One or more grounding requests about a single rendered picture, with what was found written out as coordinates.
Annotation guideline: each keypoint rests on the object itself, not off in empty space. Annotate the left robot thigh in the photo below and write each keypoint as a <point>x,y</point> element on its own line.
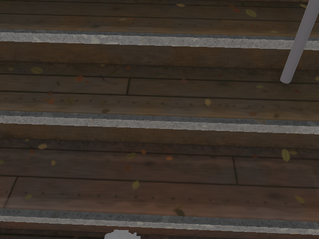
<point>122,234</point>

